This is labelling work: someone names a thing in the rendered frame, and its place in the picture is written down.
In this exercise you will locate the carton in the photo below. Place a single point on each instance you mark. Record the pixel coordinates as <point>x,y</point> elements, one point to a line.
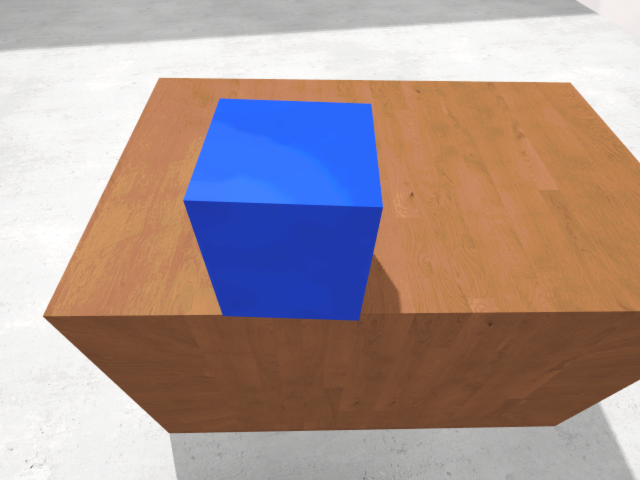
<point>285,202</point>

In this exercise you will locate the pedestal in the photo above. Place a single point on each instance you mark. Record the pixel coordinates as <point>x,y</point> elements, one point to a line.
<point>503,291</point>

